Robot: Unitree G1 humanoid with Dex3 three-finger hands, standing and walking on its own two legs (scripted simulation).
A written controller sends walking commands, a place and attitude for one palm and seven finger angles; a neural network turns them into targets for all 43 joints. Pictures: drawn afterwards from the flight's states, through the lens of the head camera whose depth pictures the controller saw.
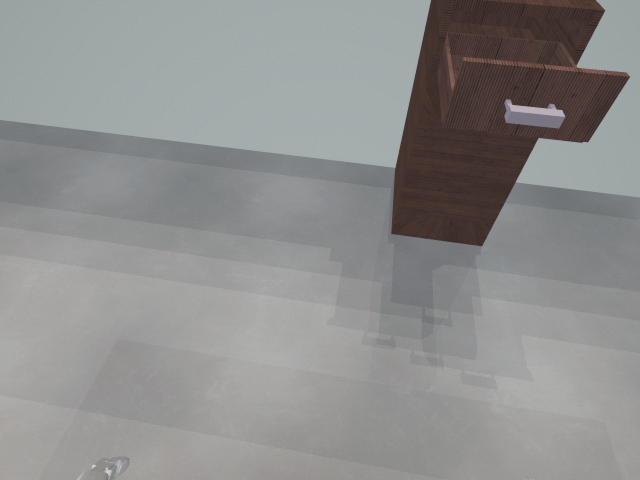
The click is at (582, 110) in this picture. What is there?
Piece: drawer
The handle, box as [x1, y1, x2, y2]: [504, 99, 564, 128]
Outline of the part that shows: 504,103 507,110 504,116 506,122 558,128 564,118 562,111 557,110 553,104 549,104 547,109 512,105 510,100 506,99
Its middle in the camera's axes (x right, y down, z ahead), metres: +0.47 -0.28 +0.85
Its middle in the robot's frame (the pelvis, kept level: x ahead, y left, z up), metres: +0.85 -0.43 +0.04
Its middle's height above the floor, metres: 0.80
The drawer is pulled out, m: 0.30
